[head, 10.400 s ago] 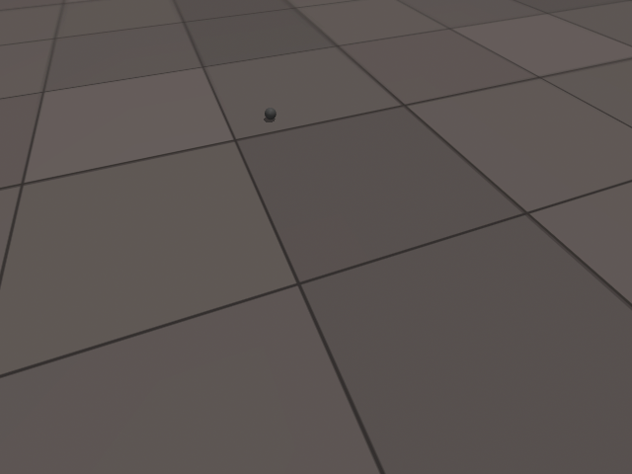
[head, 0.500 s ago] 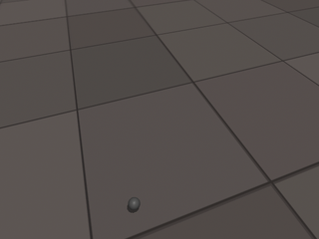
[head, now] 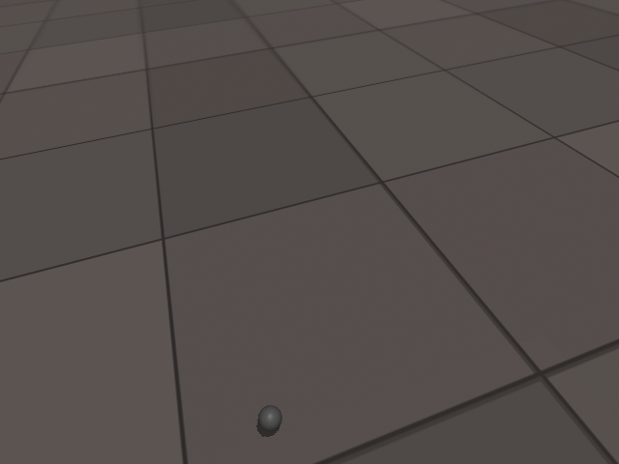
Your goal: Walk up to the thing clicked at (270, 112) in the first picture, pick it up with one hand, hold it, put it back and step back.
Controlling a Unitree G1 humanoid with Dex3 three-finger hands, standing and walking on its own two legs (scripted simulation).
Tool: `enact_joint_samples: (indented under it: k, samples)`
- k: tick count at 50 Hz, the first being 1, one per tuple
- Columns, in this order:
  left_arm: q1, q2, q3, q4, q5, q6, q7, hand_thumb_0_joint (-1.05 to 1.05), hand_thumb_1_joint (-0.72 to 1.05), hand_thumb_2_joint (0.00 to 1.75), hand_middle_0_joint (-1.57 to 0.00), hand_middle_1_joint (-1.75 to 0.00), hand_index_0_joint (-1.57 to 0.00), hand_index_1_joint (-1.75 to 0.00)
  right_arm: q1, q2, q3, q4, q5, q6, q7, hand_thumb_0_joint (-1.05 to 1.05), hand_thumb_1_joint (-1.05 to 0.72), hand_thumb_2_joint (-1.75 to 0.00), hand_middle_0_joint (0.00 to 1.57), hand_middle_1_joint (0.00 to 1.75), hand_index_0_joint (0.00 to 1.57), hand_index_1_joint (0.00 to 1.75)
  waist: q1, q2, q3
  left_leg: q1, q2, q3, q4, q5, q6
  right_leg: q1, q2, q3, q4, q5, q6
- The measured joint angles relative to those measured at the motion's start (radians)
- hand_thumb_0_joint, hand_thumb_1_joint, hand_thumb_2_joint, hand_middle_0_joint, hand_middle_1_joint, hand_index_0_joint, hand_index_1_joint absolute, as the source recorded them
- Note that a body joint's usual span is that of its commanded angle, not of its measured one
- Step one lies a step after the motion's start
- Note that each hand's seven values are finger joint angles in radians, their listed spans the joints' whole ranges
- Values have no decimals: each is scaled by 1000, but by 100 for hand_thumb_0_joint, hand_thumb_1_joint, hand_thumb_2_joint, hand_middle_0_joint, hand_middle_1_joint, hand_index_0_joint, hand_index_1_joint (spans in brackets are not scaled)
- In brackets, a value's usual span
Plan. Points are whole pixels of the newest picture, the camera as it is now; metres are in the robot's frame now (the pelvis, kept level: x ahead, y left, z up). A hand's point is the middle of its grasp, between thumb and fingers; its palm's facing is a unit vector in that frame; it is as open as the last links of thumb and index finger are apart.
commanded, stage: walk up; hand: left
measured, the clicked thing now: (270, 418) +0.46 +0.20 -0.73
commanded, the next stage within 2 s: none
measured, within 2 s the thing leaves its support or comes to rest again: neither
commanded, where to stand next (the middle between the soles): +0.06 +0.01 m, yaw +0 degrees
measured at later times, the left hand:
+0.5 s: hand out of the picture +0.14 +0.26 -0.15, palm faces -0.06 -0.94 -0.34, open 7.4 cm
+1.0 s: hand out of the picture +0.09 +0.27 -0.15, palm faces -0.04 -0.93 -0.36, open 7.4 cm
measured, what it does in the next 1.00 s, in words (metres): stands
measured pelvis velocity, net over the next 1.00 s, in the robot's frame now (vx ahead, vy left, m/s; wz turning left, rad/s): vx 0.03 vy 0.01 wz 0.00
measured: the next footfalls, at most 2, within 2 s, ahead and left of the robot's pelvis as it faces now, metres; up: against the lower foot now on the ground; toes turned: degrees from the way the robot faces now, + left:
left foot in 2.00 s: +0.00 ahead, +0.13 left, +0.00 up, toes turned +5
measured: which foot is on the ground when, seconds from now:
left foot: down 0.00-1.00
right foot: down 0.00-1.00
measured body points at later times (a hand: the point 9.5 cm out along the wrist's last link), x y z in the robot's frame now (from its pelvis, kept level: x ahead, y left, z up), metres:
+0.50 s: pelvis +0.03 +0.02 +0.01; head +0.03 +0.03 +0.46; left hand +0.15 +0.31 -0.12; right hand +0.09 -0.29 -0.12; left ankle +0.09 +0.13 -0.73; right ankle -0.02 -0.13 -0.73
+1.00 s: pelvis +0.03 +0.01 +0.01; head +0.04 +0.01 +0.46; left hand +0.09 +0.32 -0.12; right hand +0.12 -0.29 -0.12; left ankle +0.09 +0.13 -0.73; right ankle -0.02 -0.13 -0.73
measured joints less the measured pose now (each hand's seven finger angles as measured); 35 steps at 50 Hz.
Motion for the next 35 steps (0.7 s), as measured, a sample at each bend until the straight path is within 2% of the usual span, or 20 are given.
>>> enact_joint_samples:
  k: [7,22,35]
  samples:
    - [-45,-8,-3,5,-4,0,1,1,91,90,-20,-30,-20,-30,31,-12,-3,66,0,2,-2,1,-90,-90,20,30,20,30,-17,-14,7,39,-10,9,-51,11,-6,36,-11,6,-49,10,6]
    - [-179,-5,-7,3,-16,14,7,1,91,90,-20,-30,-20,-30,12,19,-3,112,-3,-6,-15,1,-90,-90,20,30,20,30,-48,-74,14,75,-18,35,-91,7,10,81,-22,28,-130,38,22]
    - [-149,-7,-9,46,-6,18,3,1,91,90,-20,-30,-20,-30,-17,25,-9,111,-6,-9,-14,1,-90,-90,20,30,20,30,-37,-58,5,81,-30,35,-124,23,15,87,-33,26,-159,51,29]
